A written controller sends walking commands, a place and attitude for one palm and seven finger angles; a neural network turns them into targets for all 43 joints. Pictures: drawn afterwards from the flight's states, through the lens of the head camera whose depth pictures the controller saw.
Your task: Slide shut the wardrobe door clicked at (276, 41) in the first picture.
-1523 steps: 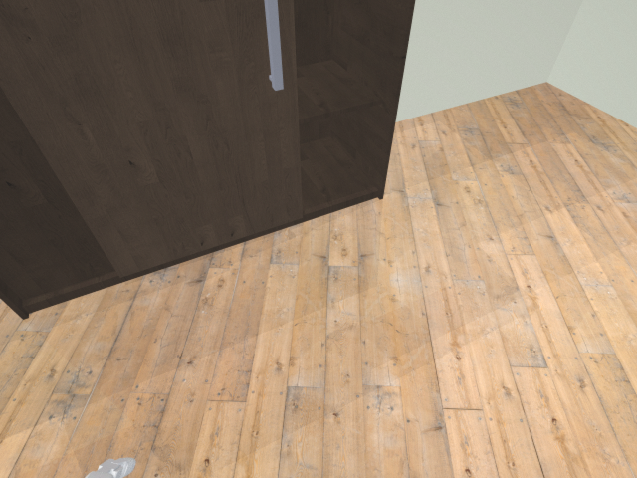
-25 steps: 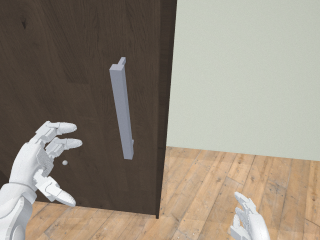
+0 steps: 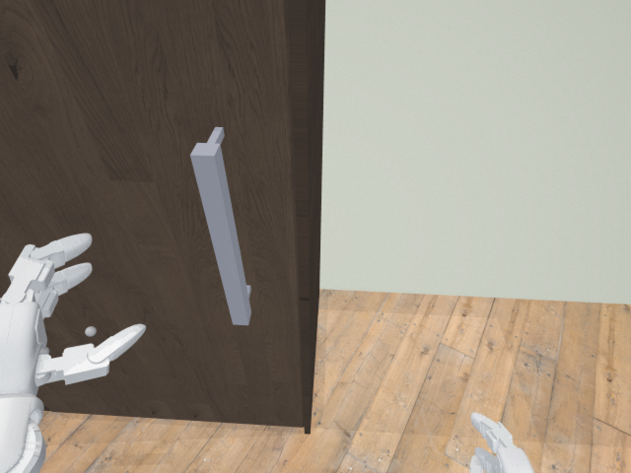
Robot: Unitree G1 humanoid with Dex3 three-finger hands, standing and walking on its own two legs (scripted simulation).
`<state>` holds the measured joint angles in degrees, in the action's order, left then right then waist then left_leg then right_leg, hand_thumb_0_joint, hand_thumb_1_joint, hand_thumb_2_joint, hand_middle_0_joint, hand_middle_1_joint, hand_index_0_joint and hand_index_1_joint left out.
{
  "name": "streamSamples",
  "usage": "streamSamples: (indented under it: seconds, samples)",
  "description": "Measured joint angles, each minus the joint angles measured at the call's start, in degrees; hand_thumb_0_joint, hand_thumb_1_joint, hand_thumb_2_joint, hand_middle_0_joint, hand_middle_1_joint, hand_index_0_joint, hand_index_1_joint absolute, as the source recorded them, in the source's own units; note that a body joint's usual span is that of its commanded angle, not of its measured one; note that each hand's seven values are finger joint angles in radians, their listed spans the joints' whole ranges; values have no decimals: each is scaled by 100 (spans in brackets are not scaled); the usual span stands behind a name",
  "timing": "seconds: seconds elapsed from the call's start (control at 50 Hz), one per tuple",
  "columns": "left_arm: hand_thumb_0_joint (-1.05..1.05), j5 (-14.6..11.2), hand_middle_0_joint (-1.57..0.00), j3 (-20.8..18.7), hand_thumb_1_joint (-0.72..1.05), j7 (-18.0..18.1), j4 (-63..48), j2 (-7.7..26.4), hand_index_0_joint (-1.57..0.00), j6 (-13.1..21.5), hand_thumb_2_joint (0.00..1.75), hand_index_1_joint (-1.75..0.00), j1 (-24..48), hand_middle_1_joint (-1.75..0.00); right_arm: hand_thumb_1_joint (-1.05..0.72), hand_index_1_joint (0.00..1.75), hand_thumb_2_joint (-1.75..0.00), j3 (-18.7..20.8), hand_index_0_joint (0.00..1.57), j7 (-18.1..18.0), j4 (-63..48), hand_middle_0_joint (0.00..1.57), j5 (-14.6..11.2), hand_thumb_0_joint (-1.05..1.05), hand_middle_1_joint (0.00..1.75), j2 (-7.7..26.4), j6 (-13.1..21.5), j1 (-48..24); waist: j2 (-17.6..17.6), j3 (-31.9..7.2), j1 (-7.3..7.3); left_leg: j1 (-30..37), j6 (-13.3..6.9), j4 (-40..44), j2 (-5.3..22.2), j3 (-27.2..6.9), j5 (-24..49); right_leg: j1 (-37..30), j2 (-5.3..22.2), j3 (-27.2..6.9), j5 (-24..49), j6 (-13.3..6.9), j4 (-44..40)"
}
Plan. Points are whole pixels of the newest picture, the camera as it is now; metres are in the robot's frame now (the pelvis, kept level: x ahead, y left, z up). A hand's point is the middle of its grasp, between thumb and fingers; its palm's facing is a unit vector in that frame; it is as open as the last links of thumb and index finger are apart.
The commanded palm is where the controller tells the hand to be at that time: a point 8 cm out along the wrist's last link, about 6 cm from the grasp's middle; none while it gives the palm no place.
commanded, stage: draw the hand back to the body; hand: left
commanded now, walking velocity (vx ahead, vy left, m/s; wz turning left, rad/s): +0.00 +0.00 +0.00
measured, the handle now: (231, 239) +0.40 +0.18 +0.09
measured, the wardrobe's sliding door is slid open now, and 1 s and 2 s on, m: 0.00 0.00 0.00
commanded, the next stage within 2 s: step back with the hand held close in 0.62 s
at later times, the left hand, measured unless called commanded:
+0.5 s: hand (121, 335) +0.20 +0.22 +0.16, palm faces +0.41 -0.83 -0.38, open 7.5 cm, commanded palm +0.15 +0.26 +0.18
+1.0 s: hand (137, 316) +0.22 +0.22 +0.15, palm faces +0.33 -0.83 -0.44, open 7.4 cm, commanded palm +0.15 +0.26 +0.18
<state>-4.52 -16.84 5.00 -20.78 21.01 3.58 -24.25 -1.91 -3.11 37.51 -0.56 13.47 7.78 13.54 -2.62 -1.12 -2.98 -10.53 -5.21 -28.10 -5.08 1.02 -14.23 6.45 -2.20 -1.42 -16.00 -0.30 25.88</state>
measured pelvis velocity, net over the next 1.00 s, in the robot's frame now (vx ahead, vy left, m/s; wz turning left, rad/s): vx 0.00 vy -0.03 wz -0.05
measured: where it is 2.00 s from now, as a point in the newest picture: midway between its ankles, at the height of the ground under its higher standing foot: outside the picture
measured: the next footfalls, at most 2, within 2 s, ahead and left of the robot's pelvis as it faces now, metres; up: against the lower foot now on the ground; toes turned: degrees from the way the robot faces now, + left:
right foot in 1.48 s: -0.13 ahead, -0.12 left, +0.00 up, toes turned -2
left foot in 1.84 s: -0.06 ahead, +0.10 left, +0.00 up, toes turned -6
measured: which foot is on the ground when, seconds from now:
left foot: down 0.00-1.00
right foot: down 0.00-1.00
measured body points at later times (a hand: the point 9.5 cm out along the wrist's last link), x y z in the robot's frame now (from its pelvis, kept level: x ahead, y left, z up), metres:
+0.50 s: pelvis +0.01 -0.04 +0.00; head -0.02 -0.06 +0.45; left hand +0.17 +0.26 +0.18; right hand +0.20 -0.26 -0.07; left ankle +0.01 +0.04 -0.74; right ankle -0.02 -0.12 -0.74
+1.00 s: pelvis +0.00 -0.03 +0.00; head +0.01 -0.03 +0.45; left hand +0.20 +0.26 +0.18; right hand +0.17 -0.29 -0.07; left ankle +0.01 +0.04 -0.74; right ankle -0.02 -0.12 -0.74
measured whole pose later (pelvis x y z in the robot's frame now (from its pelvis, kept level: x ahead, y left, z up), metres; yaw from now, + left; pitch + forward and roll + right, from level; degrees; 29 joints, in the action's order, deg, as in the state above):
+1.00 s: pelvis +0.00 -0.03 +0.00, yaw -3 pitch +0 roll -1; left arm -2.5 -20.4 5.8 -22.7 22.0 8.2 -26.8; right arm 0.4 -3.4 32.8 -0.7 14.3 0.2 9.8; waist -1.6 0.1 -1.1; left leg -13.7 -3.5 -26.5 -1.4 2.7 -13.0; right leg 9.9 -5.6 -3.3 -12.8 -2.3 22.8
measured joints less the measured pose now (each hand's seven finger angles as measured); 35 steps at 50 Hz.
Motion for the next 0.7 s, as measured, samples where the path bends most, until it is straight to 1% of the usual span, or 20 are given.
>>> streamSamples:
  seconds: [0.12, 0.24, 0.36, 0.5, 0.7]
  samples:
    - [1, -9, -23, -65, 37, -33, -140, 36, -23, 32, 65, -61, -203, -61, -90, 30, -90, 57, 21, 42, -58, 20, -1, 1, 30, 3, -58, -40, -26, -28, 3, 125, 35, 94, 65, -5, -8, -132, -66, -10, 21, -74, -132]
    - [1, -48, -23, -177, 58, -56, -233, 87, -22, 62, 75, -48, -311, -48, -90, 30, -90, 86, 21, 36, -84, 20, -7, 1, 30, 4, -144, -119, -48, -43, -57, 196, 90, 124, 135, -40, -25, -226, -140, 14, 32, -160, -216]
    - [1, -64, -22, -192, 77, -45, -176, 9, -22, 51, 84, -37, -255, -37, -90, 30, -90, 102, 20, 12, -95, 20, -2, 1, 30, 21, -192, -210, -88, 2, -102, 230, 159, 138, 188, -88, -23, -276, -196, 56, 45, -236, -259]
    - [2, -71, -22, -111, 86, -68, -110, -23, -21, 14, 89, -32, -257, -32, -90, 30, -90, 100, 21, -34, -75, 20, 16, 1, 30, -12, -243, -244, -71, 32, -123, 268, 232, 179, 250, -122, -11, -324, -260, 82, 71, -317, -324]
    - [2, -76, -22, -141, 88, -76, -130, 22, -21, 61, 90, -30, -244, -30, -90, 30, -90, 122, 20, -59, -44, 20, 25, 1, 30, -6, -231, -243, -97, 67, -95, 316, 291, 248, 308, -119, 13, -371, -315, 69, 118, -378, -410]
